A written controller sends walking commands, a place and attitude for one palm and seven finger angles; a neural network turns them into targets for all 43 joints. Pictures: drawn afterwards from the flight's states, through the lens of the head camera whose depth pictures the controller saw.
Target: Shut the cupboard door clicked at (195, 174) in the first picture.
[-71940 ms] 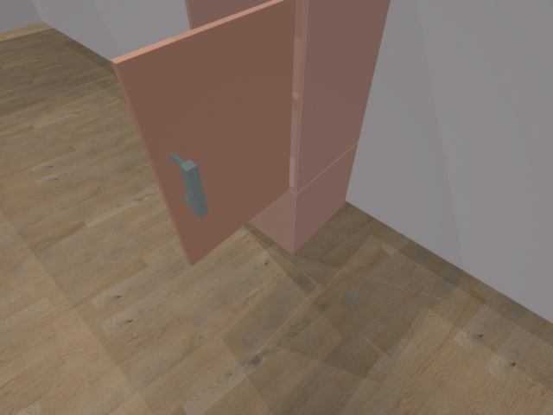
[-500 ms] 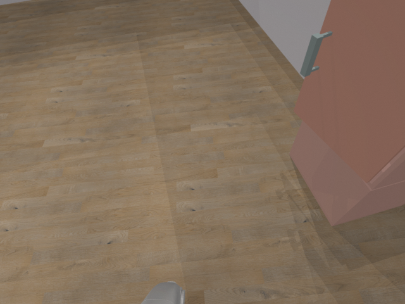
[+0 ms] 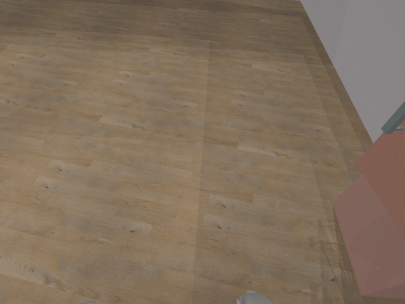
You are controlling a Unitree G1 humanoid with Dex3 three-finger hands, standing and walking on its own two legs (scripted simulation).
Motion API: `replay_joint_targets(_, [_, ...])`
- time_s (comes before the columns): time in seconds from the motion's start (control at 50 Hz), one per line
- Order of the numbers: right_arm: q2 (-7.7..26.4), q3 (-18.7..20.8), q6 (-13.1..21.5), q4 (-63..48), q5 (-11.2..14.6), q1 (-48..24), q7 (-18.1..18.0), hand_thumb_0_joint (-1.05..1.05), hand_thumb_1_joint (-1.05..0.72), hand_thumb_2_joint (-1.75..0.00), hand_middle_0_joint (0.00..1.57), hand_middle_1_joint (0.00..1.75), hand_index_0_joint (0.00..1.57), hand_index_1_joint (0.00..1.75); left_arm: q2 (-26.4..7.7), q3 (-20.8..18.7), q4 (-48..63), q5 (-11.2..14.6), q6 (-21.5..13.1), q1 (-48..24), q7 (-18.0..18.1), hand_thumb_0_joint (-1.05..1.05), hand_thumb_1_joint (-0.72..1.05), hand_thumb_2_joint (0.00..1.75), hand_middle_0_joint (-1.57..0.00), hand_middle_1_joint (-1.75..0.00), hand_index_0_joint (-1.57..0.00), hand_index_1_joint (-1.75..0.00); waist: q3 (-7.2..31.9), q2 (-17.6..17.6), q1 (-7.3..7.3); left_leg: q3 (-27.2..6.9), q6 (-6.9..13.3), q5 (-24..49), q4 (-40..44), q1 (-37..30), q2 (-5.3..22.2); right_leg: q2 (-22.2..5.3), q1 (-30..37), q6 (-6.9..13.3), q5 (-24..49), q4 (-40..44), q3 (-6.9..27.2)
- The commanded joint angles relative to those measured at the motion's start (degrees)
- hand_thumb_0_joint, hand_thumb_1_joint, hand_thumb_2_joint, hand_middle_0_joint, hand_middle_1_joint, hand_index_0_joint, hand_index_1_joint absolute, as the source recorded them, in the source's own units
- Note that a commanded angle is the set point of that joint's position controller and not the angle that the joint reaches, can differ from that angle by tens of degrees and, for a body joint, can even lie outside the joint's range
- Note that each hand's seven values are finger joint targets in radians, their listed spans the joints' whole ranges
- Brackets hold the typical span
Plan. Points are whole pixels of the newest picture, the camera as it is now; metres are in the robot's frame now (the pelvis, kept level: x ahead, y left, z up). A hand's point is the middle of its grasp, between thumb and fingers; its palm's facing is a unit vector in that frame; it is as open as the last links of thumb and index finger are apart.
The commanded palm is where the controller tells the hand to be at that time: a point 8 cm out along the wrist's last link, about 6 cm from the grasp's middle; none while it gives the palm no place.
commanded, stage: walk to a spot facing it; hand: left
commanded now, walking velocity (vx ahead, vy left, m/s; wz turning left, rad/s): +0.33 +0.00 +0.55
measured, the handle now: out of the picture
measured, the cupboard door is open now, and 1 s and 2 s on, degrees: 11 11 11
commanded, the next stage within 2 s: turn to face it in 0.84 s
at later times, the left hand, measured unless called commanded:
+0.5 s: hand out of the picture +0.09 +0.13 -0.17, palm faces +0.38 -0.90 -0.21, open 7.3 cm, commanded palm none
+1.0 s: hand (89, 223) +0.32 +0.31 -0.15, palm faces +0.53 -0.82 -0.19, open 7.4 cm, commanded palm none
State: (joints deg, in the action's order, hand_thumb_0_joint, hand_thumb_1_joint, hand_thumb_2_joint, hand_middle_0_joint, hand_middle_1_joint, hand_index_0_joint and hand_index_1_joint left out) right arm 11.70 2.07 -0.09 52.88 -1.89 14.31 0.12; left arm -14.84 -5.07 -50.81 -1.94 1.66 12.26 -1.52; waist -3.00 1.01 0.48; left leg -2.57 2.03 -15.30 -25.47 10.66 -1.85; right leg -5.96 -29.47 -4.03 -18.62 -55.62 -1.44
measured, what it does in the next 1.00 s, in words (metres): walks ahead, turning left: right foot, then left foot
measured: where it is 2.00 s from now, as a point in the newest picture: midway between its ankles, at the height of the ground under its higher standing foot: (171, 255)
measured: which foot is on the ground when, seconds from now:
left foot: down 0.00-0.14, up 0.16-0.62, down 0.64-1.00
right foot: up 0.00-0.14, down 0.16-0.64, up 0.66-1.00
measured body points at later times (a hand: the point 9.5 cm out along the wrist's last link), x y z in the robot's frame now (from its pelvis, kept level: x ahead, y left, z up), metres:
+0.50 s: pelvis +0.16 -0.03 +0.00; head +0.20 -0.02 +0.45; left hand +0.07 +0.18 -0.15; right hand +0.32 -0.25 -0.15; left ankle +0.19 +0.12 -0.68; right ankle +0.11 -0.15 -0.74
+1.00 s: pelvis +0.32 +0.09 +0.00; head +0.33 +0.11 +0.45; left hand +0.29 +0.35 -0.14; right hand +0.46 -0.10 -0.14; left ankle +0.26 +0.12 -0.74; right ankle +0.48 -0.02 -0.67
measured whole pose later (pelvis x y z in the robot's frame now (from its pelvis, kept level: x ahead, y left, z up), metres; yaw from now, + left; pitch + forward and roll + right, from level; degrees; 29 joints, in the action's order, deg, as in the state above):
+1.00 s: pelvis +0.32 +0.09 +0.00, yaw +32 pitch +0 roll +0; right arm 8.7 1.0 2.7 57.4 -1.2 17.4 -0.8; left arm -12.1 -3.8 -51.4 -1.9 0.1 9.0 -0.7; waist -2.2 1.9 0.9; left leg 1.0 5.7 -12.9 -19.2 6.2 -5.0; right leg -7.3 -34.2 -3.8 -7.6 -54.3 -0.6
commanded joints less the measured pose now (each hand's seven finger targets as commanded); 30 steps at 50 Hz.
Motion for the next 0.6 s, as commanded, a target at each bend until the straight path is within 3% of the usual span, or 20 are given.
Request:
replay_joint_targets(0.0, [12.2, 3.6, 1.2, -2.7, 0.1, 1.5, -0.4, 0.0, -0.9, -0.9, 0.2, 0.3, 0.2, 0.3, -3.6, -0.1, 7.1, 0.4, -2.1, -5.9, -0.1, 0.0, 0.9, 0.9, -0.2, -0.3, -0.2, -0.3, -1.3, -9.7, 1.68, -15.8, 8.5, -8.0, 12.3, 0.6, 12.4, 1.3, -1.2, -0.4, 0.7, 11.0, -1.3])
replay_joint_targets(0.06, [12.1, 3.8, 1.1, -2.5, 0.1, 0.3, -0.4, 0.0, -0.9, -0.9, 0.2, 0.3, 0.2, 0.3, -3.7, -0.2, 6.2, 0.4, -2.7, -2.3, -0.3, 0.0, 0.9, 0.9, -0.2, -0.3, -0.2, -0.3, 0.1, -9.1, -0.44, -15.8, 7.4, -7.8, 8.5, 5.6, 11.1, 4.4, 10.2, -0.1, 2.4, 19.4, -3.2])
replay_joint_targets(0.08, [11.6, 3.7, 1.1, -2.6, 0.3, -0.7, -0.4, 0.0, -0.9, -0.9, 0.2, 0.3, 0.2, 0.3, -4.2, -0.6, 4.9, 0.4, -3.0, 1.5, -0.1, 0.0, 0.9, 0.9, -0.2, -0.3, -0.2, -0.3, 0.6, -7.6, -2.6, -15.4, 6.5, -8.6, 4.9, 11.1, 9.7, 5.2, 19.0, 0.1, 4.4, 23.3, -3.4])
replay_joint_targets(0.1, [10.1, 3.5, 1.2, -3.0, 0.7, -2.0, -0.3, 0.0, -0.9, -0.9, 0.2, 0.3, 0.2, 0.3, -6.4, -1.4, 3.0, 0.3, -3.6, 8.1, 0.3, 0.0, 0.9, 0.9, -0.2, -0.3, -0.2, -0.3, 2.6, -2.4, -5.86, -12.1, 4.4, -12.0, -2.5, 19.1, 5.8, 2.6, 31.0, 0.7, 3.1, 28.8, -0.2])
replay_joint_targets(0.12, [5.6, 2.7, 1.8, -3.5, 1.4, -0.4, 0.0, 0.0, -0.9, -0.9, 0.2, 0.3, 0.2, 0.3, -12.4, -2.7, 1.5, -0.4, -4.5, 15.1, 1.1, 0.0, 0.9, 0.9, -0.2, -0.3, -0.2, -0.3, 8.5, 13.6, -8.69, -3.5, 1.0, -16.5, -21.6, 28.1, -1.2, -12.2, 42.9, 4.3, -11.9, 38.2, 15.9])
replay_joint_targets(0.14, [5.4, 2.7, 1.7, -5.1, 1.2, -1.3, 0.2, 0.0, -0.9, -0.9, 0.2, 0.3, 0.2, 0.3, -14.8, -2.8, 1.6, 0.0, -4.0, 15.7, 1.8, 0.0, 0.9, 0.9, -0.2, -0.3, -0.2, -0.3, 7.2, 20.3, -8.18, -0.5, -0.2, -20.7, -37.1, 32.1, -2.1, -23.2, 37.9, 8.5, -20.8, 46.5, 32.2])
replay_joint_targets(0.16, [6.6, 3.4, 1.3, -4.6, 0.3, -1.0, 0.6, 0.0, -0.9, -0.9, 0.2, 0.3, 0.2, 0.3, -12.5, -2.2, 2.5, 0.4, -3.7, 10.7, 2.0, 0.0, 0.9, 0.9, -0.2, -0.3, -0.2, -0.3, 2.4, 13.1, -5.16, -2.8, 0.0, -15.9, -44.1, 32.8, 1.3, -23.1, 30.4, 9.2, -26.7, 48.2, 29.4])
replay_joint_targets(0.18, [6.2, 3.3, 1.4, -3.6, 0.1, -0.3, 0.7, 0.0, -0.9, -0.9, 0.2, 0.3, 0.2, 0.3, -9.3, -1.7, 3.5, 0.3, -4.3, 6.4, 2.3, 0.0, 0.9, 0.9, -0.2, -0.3, -0.2, -0.3, 0.7, 12.7, -3.15, -3.2, -0.2, -9.6, -46.9, 33.0, 3.9, -21.2, 26.2, 9.2, -23.9, 47.9, 27.0])
replay_joint_targets(0.2, [5.8, 3.1, 1.2, -2.4, 0.0, -0.1, 1.0, 0.0, -0.9, -0.9, 0.2, 0.3, 0.2, 0.3, -7.2, -1.1, 3.5, 0.3, -4.7, 4.5, 2.3, 0.0, 0.9, 0.9, -0.2, -0.3, -0.2, -0.3, 0.1, 11.5, -1.81, -2.2, -0.9, -5.5, -49.1, 31.4, 5.4, -19.5, 23.1, 8.8, -18.2, 47.0, 21.1])
replay_joint_targets(0.22, [5.4, 3.1, 0.8, -1.2, -0.1, -0.1, 1.5, 0.0, -0.9, -0.9, 0.2, 0.3, 0.2, 0.3, -4.9, -0.3, 3.3, 0.5, -5.0, 3.0, 2.2, 0.0, 0.9, 0.9, -0.2, -0.3, -0.2, -0.3, -1.0, 8.7, -0.64, -1.5, -1.5, -2.0, -48.7, 28.8, 6.4, -16.6, 20.0, 7.6, -9.4, 46.0, 11.9])
replay_joint_targets(0.24, [4.1, 3.0, 0.5, -0.4, 0.1, 1.3, 1.9, 0.0, -0.9, -0.9, 0.2, 0.3, 0.2, 0.3, -3.4, -0.1, 2.9, 0.5, -5.3, 2.8, 2.2, 0.0, 0.9, 0.9, -0.2, -0.3, -0.2, -0.3, 0.0, 8.2, 0.37, -0.5, -1.7, 0.0, -47.3, 27.0, 6.6, -14.4, 20.1, 7.0, -1.9, 44.7, 5.0])
replay_joint_targets(0.28, [2.5, 2.6, -0.2, -0.1, 0.3, 0.9, 2.3, 0.0, -0.9, -0.9, 0.2, 0.3, 0.2, 0.3, -2.4, 0.4, 1.5, 0.6, -6.0, 5.8, 2.1, 0.0, 0.9, 0.9, -0.2, -0.3, -0.2, -0.3, -0.4, 7.4, 0.23, 1.6, -2.4, 3.2, -46.0, 28.1, 5.7, -12.0, 22.0, 6.4, 12.5, 43.4, -2.2])
replay_joint_targets(0.36, [1.3, 2.2, -0.6, -1.4, 0.4, -3.0, 2.6, 0.0, -0.9, -0.9, 0.2, 0.3, 0.2, 0.3, -1.6, 0.6, -1.3, 0.3, -6.7, 10.3, 2.6, 0.0, 0.9, 0.9, -0.2, -0.3, -0.2, -0.3, -0.9, 6.8, -0.07, 4.0, -2.7, 4.2, -40.0, 31.7, 6.4, -12.3, 28.5, 6.9, 29.3, 41.5, -8.3])
replay_joint_targets(0.46, [1.0, 1.1, 0.0, -5.2, 0.4, -12.5, 3.4, 0.0, -0.9, -0.9, 0.2, 0.3, 0.2, 0.3, -3.0, 0.2, -3.1, 0.1, -6.5, 13.2, 2.8, 0.0, 0.9, 0.9, -0.2, -0.3, -0.2, -0.3, -2.7, 5.7, -2.33, 7.5, -1.4, 2.8, -23.7, 30.7, 7.2, -14.9, 33.4, 8.7, 32.2, 40.4, -11.1])
replay_joint_targets(0.52, [2.0, 1.0, 0.6, -6.0, 0.2, -13.1, 3.5, 0.0, -0.9, -0.9, 0.2, 0.3, 0.2, 0.3, -5.2, -0.3, -3.5, 0.1, -6.3, 13.5, 2.6, 0.0, 0.9, 0.9, -0.2, -0.3, -0.2, -0.3, -1.3, 5.6, -2.09, 10.6, 0.7, -0.4, -16.3, 24.4, 4.8, -16.5, 35.4, 8.8, 40.5, 35.9, -12.7])
replay_joint_targets(0.54, [2.9, 1.3, 1.0, -5.7, 0.2, -10.5, 3.2, 0.0, -0.9, -0.9, 0.2, 0.3, 0.2, 0.3, -6.0, -0.6, -3.5, 0.0, -6.3, 12.7, 2.5, 0.0, 0.9, 0.9, -0.2, -0.3, -0.2, -0.3, 0.3, 6.0, -0.62, 11.2, 1.8, -2.9, -14.3, 19.9, 3.5, -17.2, 35.4, 8.8, 46.9, 31.0, -13.1])
replay_joint_targets(0.56, [4.2, 1.6, 1.3, -4.9, 0.1, -5.7, 2.9, 0.0, -0.9, -0.9, 0.2, 0.3, 0.2, 0.3, -7.6, -0.9, -3.0, 0.2, -6.2, 11.6, 2.4, 0.0, 0.9, 0.9, -0.2, -0.3, -0.2, -0.3, 3.6, 5.9, 1.75, 12.7, 2.7, -2.7, -12.4, 12.5, 1.0, -16.7, 34.0, 8.1, 51.1, 24.5, -15.2])
replay_joint_targets(0.58, [6.6, 2.4, 1.4, -3.1, -0.2, 1.3, 2.6, 0.0, -0.9, -0.9, 0.2, 0.3, 0.2, 0.3, -8.0, -1.0, -2.7, 0.6, -6.1, 10.6, 2.2, 0.0, 0.9, 0.9, -0.2, -0.3, -0.2, -0.3, 7.8, 3.8, 5.48, 12.5, 3.4, 1.1, -8.1, 0.3, -0.8, -14.7, 28.6, 6.6, 47.2, 13.9, -17.5])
